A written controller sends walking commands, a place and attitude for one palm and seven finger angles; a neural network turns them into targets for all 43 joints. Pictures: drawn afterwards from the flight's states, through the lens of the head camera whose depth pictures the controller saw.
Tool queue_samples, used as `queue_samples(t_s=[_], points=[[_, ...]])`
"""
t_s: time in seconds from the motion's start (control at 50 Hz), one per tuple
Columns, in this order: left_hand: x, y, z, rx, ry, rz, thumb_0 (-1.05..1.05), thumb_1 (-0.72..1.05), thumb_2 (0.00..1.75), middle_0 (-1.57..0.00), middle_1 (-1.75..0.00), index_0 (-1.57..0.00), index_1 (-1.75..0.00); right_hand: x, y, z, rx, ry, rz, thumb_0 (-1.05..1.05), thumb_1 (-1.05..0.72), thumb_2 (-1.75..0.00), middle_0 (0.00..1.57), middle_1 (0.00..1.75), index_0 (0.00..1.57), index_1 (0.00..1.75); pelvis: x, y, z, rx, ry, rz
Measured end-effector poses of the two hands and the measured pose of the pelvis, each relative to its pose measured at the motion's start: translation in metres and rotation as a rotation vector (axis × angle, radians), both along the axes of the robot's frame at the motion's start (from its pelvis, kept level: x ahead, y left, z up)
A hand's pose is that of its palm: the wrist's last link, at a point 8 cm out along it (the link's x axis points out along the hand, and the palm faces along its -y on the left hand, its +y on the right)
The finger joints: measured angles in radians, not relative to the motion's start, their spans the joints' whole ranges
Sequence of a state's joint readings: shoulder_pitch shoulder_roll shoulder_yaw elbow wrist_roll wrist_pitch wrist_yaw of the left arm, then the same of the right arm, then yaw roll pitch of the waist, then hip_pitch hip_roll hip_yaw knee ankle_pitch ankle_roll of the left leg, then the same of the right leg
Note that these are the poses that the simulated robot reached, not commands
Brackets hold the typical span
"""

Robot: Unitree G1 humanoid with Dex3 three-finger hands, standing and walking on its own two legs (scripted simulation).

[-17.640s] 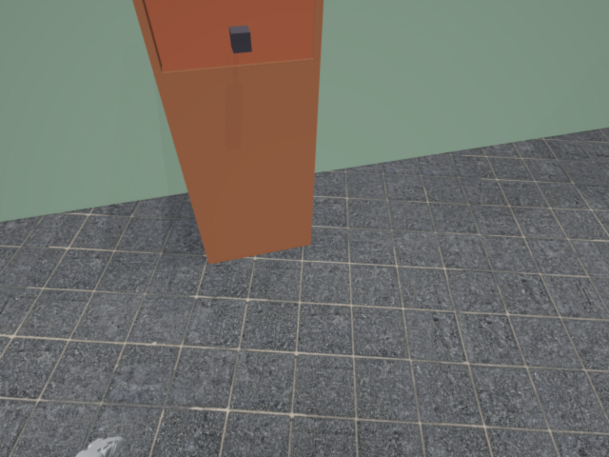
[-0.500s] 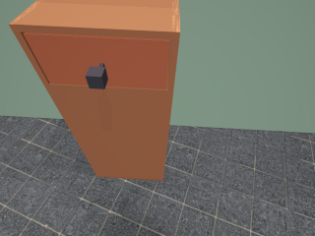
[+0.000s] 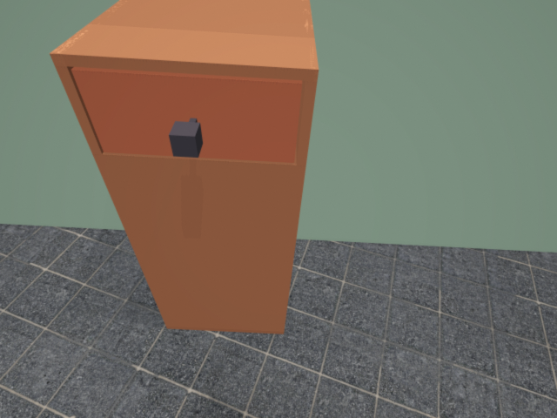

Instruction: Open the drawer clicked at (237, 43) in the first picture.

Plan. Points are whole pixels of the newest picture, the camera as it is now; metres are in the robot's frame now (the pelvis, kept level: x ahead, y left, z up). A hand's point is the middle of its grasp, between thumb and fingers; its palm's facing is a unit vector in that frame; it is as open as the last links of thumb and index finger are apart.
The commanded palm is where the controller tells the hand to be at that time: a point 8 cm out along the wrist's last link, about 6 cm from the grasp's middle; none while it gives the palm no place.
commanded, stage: look again from close up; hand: left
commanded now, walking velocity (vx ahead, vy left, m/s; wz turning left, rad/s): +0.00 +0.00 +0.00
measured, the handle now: (189, 132) +0.54 +0.20 +0.14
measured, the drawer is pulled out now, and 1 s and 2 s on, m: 0.00 0.00 0.00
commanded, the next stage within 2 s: shuffle to correct the standing spot in 0.20 s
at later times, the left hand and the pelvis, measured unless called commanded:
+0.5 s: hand out of the picture -0.11 +0.20 -0.16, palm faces +0.06 -0.98 -0.17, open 7.4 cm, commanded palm none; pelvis -0.04 +0.03 +0.01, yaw +0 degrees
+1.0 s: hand out of the picture -0.01 +0.22 -0.16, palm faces +0.02 -0.99 -0.13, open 7.3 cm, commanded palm none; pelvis -0.02 +0.05 +0.02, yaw -1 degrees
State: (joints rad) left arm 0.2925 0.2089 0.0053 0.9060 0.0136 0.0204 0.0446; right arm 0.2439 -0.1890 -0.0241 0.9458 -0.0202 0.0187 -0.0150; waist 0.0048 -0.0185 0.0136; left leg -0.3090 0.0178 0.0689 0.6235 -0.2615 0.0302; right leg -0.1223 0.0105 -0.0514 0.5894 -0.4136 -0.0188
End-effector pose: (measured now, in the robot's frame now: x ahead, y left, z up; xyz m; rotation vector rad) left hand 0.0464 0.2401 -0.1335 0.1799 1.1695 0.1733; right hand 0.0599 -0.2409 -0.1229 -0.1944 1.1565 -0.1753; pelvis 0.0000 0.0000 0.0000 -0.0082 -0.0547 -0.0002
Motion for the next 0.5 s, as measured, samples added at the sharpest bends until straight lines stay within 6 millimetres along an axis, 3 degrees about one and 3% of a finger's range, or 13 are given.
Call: queue_samples(t_s=[0.14,0.34,0.5], points=[[-0.032,0.004,-0.003,-0.048,0.051,-0.003,0.0,0.9,0.9,-0.2,-0.3,-0.2,-0.3,-0.029,0.022,0.003,0.013,0.048,0.015,0.0,-0.91,-0.9,0.2,0.3,0.2,0.3,-0.019,0.016,0.005,-0.016,0.011,0.004],[-0.104,0.016,-0.006,-0.064,0.203,0.039,0.0,0.9,0.9,-0.2,-0.3,-0.2,-0.3,-0.074,0.041,0.001,0.024,0.145,-0.012,0.0,-0.92,-0.9,0.2,0.3,0.21,0.3,-0.035,0.032,0.009,-0.019,0.021,0.008],[-0.16,0.013,0.002,-0.075,0.324,0.081,0.0,0.91,0.9,-0.2,-0.3,-0.2,-0.3,-0.093,0.046,-0.001,0.037,0.181,-0.036,0.0,-0.91,-0.9,0.2,0.3,0.21,0.3,-0.044,0.035,0.014,-0.016,0.027,-0.001]])
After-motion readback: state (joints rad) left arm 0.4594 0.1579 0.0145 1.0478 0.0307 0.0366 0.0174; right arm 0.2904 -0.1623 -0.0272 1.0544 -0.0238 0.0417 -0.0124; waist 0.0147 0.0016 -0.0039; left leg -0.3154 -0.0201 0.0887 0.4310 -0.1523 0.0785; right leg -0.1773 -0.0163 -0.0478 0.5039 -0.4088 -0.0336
